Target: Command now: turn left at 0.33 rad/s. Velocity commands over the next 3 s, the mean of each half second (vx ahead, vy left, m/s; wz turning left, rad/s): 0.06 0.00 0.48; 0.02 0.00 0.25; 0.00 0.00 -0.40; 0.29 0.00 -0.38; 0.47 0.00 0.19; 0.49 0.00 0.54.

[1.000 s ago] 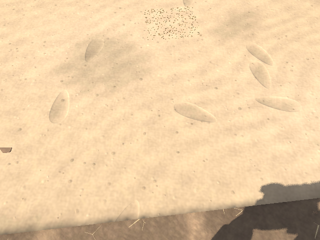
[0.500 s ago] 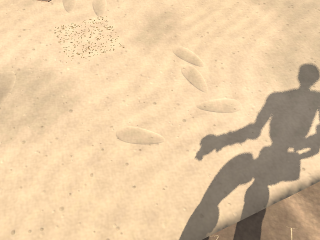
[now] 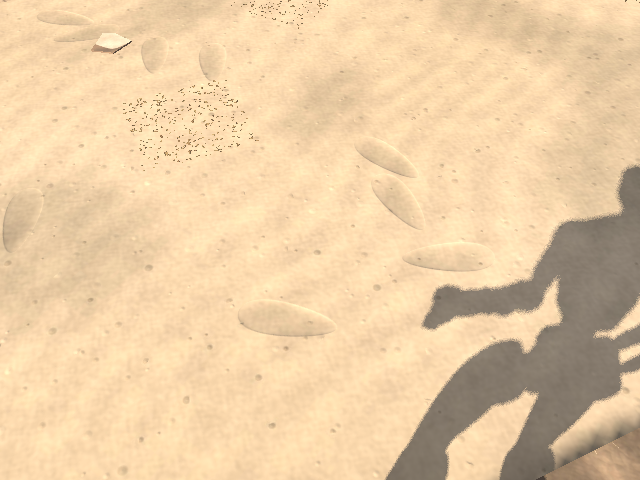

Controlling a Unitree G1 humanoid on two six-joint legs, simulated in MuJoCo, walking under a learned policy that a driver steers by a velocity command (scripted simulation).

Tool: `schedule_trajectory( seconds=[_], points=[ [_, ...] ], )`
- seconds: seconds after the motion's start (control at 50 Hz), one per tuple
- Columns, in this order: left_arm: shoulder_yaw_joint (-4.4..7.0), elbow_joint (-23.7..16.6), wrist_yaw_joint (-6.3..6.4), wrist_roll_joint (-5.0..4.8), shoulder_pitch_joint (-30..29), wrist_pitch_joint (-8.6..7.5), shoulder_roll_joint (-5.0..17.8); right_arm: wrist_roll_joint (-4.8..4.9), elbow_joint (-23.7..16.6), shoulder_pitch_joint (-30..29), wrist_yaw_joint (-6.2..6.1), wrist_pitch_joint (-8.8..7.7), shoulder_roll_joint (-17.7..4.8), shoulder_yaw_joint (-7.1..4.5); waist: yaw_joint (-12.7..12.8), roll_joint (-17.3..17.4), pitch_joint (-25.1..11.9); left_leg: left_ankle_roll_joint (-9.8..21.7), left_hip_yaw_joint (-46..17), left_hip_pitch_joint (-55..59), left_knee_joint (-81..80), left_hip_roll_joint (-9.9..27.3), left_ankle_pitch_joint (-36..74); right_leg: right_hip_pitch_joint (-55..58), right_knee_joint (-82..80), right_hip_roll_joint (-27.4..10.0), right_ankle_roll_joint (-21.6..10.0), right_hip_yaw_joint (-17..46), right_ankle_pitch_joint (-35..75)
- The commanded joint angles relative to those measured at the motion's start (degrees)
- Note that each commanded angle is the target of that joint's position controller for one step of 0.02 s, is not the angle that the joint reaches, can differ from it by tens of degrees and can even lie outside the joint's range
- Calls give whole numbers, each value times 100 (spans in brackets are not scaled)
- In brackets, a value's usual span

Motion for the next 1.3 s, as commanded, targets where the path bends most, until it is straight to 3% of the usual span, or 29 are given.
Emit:
schedule_trajectory(
  seconds=[0.02,0.1,0.12,0.14,0.16,0.18,0.22,0.26,0.32,0.44,0.52,0.54,0.56,0.58,0.6,0.62,0.66,0.76,0.8,0.86,0.88,0.9,0.92,0.94,1.0,1.06,1.12,1.16,1.3],
  points=[
    [389,-307,115,-34,140,-29,1013,11,-435,-84,-1,24,-507,-188,162,-822,-635,79,151,-706,664,-102,-34,854,-768,-1573,-994,1273,2643],
    [430,-291,169,-131,-291,-89,1024,9,-470,157,56,131,-499,-281,-42,-755,-542,373,235,-180,256,-87,112,197,-427,-1566,-737,821,2037],
    [439,-211,172,-138,-141,-98,977,-30,-516,177,42,131,-695,-342,-6,-338,-451,566,-169,74,-366,55,1177,-108,73,-1234,-387,433,1302],
    [388,-351,168,-22,-62,-111,740,-58,-565,177,-36,128,-1385,-527,228,1132,-395,1158,-1779,430,-1050,938,2374,-920,1269,-339,197,-446,235],
    [333,-542,210,6,-769,-120,672,-185,-575,614,-24,79,-1478,-539,-372,1615,-384,2050,-3176,986,-1670,1680,2918,-2030,2498,335,375,13,-2068],
    [363,-495,215,-43,-665,-139,704,-268,-599,680,-21,-42,-1390,-472,-311,991,-648,2194,-3076,1203,-1621,1814,3001,-2254,3418,163,351,681,-2300],
    [449,-251,156,-93,-173,-164,901,24,-697,301,-50,-153,-1190,-464,24,327,-685,1688,-2472,1293,-1656,1283,699,-2478,3363,-122,281,814,-1305],
    [481,-220,107,-67,-272,-246,928,112,-754,164,-133,-118,-915,-367,10,598,-472,1457,-2441,1053,-2055,980,-1099,-2400,2856,-217,304,749,-522],
    [422,-264,64,-92,-521,-395,749,-5,-822,214,-264,-58,-953,-388,-32,637,-232,1420,-2098,921,-2020,722,56,-2089,1876,-49,441,702,-143],
    [365,-214,-44,-127,-422,-497,715,36,-1013,159,-243,119,-1198,-522,-37,849,-473,1473,-2285,374,-1550,614,1261,-868,600,271,484,641,-100],
    [402,-65,-141,-102,119,-577,781,144,-1236,-218,-268,222,-1024,-481,338,818,-688,1092,-2591,279,-955,380,1603,185,-994,229,230,611,908],
    [458,-38,-113,-40,307,-570,988,117,-1280,-122,-286,219,-788,-409,334,539,-870,800,-2429,-157,-523,165,864,910,-1198,-347,8,927,1332],
    [481,-137,-62,61,306,-515,1283,-9,-1256,232,-278,210,-348,-285,107,-783,-1062,417,-1509,-814,933,-523,-1011,1484,-1337,-1607,-477,2116,2309],
    [507,-83,-117,218,275,-476,1444,12,-1412,314,-289,146,-655,-398,1,-1699,-739,176,-961,-1774,1862,-923,-2149,1170,-1506,-2266,-1319,3336,2546],
    [434,-170,-132,132,124,-496,1164,-39,-1246,487,-304,117,-1053,-515,17,-1153,-636,-7,-1053,-1858,2744,-599,-1890,1053,-1527,-2205,-1495,3136,2203],
    [360,-185,-139,66,-100,-505,923,11,-1107,527,-315,143,-1175,-583,-31,-870,-494,-110,-1025,-1824,3084,-558,-1529,844,-1466,-1840,-1294,2537,2011],
    [297,-180,-145,-42,-361,-484,823,1,-981,597,-357,254,-983,-563,-48,-728,-350,-305,-937,-1674,3265,-511,-1045,592,-1427,-1468,-1131,1888,2077],
    [258,74,-124,-36,-238,-385,822,-25,-1206,132,-263,245,-346,-296,184,-1021,-592,-410,-340,-679,1374,-230,-779,634,-1310,-1148,-1177,1149,2436],
    [281,195,-144,-59,-67,-324,960,-19,-1279,-46,-211,218,-342,-257,330,-1128,-646,-346,-140,-316,583,-218,-670,696,-1235,-1217,-1229,1235,2485],
    [200,381,-158,-172,44,-282,887,-65,-1104,343,-135,177,-406,-276,79,-904,-644,-35,24,751,-1459,-307,951,461,-953,-1086,-936,1136,2454],
    [141,462,-175,-143,249,-344,777,-120,-1161,349,-158,173,-643,-297,139,-640,-770,155,-455,1416,-1532,50,1686,78,-846,-958,-534,1043,2033],
    [73,404,-230,41,394,-431,624,-152,-1235,342,-218,193,-1112,-372,412,392,-972,498,-1178,1791,-1162,803,3071,-261,-371,-504,-136,596,1047],
    [-6,455,-226,72,416,-463,351,-170,-1126,-11,-184,183,-645,-249,545,1015,-930,870,-1150,979,-1187,855,2177,161,-828,-368,151,450,217],
    [21,528,-224,68,149,-451,621,-184,-1200,-153,-137,147,-343,-186,350,690,-658,742,-932,841,-1276,508,1342,257,-843,-346,278,460,476],
    [98,540,-167,-65,-91,-335,880,-181,-1100,11,-194,56,-671,-284,164,525,-217,509,-712,893,-1298,318,1258,-215,-625,-247,221,509,886],
    [134,510,-118,-149,-16,-276,870,-131,-1053,242,-323,105,-824,-380,124,675,-205,846,-907,1040,-1320,785,1858,-672,34,-122,244,419,558],
    [208,468,-130,-162,56,-174,823,-148,-1156,144,-401,137,-785,-416,58,996,-246,1433,-1289,974,-1442,1532,2521,-1157,1482,-127,273,312,-1119],
    [258,426,-162,-208,60,-79,774,-155,-1200,-27,-406,79,-753,-416,118,716,-196,1680,-1260,977,-1469,1853,3176,-1535,2383,-333,291,490,-1751],
    [324,419,-372,-214,568,11,791,91,-1109,-547,-354,151,-851,-490,419,661,-598,1018,7,760,-589,1355,2748,-51,170,-66,78,-239,219]
  ],
)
